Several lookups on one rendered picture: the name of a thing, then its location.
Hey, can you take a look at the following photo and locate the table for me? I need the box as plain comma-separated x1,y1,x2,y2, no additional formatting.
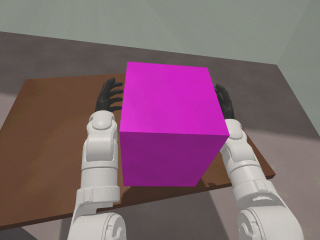
0,73,276,240

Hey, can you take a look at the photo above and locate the left robot upper arm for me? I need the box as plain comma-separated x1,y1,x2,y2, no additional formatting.
68,212,127,240

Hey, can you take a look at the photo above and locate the robot right hand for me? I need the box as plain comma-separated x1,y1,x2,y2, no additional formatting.
214,83,235,120

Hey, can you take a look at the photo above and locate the robot left forearm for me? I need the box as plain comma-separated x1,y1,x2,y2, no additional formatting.
67,110,120,240

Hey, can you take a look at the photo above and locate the carton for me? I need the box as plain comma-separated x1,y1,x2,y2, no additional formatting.
119,61,230,187

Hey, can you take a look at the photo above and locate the robot left hand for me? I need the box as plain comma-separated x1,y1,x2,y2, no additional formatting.
95,77,124,113

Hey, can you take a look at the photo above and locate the robot right forearm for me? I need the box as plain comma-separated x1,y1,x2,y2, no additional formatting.
220,119,304,240

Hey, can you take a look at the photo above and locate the right robot upper arm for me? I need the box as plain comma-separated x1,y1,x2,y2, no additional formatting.
237,205,304,240

